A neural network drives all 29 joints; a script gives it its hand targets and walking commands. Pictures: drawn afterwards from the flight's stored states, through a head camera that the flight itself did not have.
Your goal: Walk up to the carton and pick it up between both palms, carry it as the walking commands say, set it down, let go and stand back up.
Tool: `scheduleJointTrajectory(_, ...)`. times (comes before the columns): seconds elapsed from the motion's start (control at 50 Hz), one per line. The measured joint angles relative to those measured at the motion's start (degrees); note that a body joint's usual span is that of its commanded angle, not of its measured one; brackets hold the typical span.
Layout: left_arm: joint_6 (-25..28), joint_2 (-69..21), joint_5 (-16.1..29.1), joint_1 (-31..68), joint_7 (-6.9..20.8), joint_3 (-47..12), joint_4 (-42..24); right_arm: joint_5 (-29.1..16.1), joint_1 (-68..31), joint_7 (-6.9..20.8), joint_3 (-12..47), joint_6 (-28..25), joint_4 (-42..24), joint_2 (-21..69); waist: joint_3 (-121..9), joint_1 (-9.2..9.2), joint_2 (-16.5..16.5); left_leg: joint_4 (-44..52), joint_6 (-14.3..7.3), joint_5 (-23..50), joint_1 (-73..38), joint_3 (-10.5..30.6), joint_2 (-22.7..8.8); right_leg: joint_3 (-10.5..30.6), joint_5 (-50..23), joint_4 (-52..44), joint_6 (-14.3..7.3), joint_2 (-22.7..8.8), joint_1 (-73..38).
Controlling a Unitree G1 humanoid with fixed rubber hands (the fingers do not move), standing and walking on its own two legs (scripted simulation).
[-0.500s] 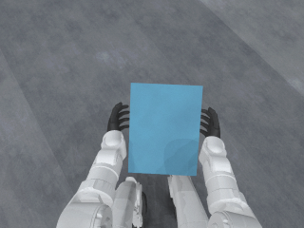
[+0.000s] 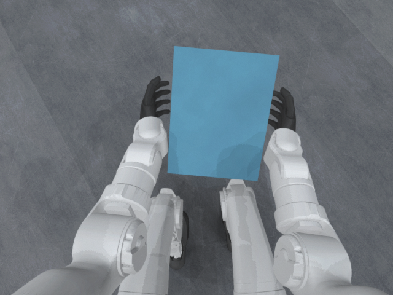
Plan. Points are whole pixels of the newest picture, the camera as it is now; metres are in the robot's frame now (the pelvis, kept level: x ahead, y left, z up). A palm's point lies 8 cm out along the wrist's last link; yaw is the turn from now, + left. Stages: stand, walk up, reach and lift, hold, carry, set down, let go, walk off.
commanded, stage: set down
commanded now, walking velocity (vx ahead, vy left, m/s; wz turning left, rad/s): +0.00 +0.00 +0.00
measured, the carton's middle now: (215, 108) +0.50 -0.06 -0.20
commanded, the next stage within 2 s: none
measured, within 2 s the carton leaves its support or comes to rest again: neither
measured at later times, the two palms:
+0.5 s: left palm (155, 123) +0.46 +0.09 -0.17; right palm (266, 129) +0.43 -0.18 -0.18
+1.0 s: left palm (165, 120) +0.49 +0.07 -0.25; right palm (262, 127) +0.45 -0.19 -0.26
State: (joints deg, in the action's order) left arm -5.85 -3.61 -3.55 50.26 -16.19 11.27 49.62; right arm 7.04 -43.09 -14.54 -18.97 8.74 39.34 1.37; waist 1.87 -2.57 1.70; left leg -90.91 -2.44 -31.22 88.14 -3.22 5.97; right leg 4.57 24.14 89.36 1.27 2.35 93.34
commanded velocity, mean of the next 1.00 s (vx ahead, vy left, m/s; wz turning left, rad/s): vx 0.00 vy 0.00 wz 0.00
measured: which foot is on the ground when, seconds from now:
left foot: down 0.00-1.00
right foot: down 0.00-1.00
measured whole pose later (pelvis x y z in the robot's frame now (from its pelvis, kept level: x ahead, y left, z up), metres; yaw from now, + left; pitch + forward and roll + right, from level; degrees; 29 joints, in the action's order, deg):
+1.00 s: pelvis -0.04 +0.00 -0.13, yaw +1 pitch +23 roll +2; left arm -11.9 4.2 6.5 73.9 -18.9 9.5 43.3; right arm -2.7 -67.7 -16.2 -18.9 14.2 37.0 -7.2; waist 30.0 -3.9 1.7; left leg -116.4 -1.6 -33.9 105.3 -3.6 6.6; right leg 2.7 25.6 112.9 1.3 2.3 109.9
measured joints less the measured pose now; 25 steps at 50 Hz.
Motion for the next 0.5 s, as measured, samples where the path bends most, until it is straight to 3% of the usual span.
scheduleJointTrajectory(0.5, -1.7, 1.3, 2.2, 6.2, -0.2, 1.4, -1.2, -1.5, -6.8, 0.1, 0.0, 1.5, 0.4, -2.3, 4.5, -0.02, 0.0, -12.6, 0.0, -3.2, 13.4, 0.0, 0.5, -0.9, 2.7, 11.6, 0.1, 0.0, 12.9)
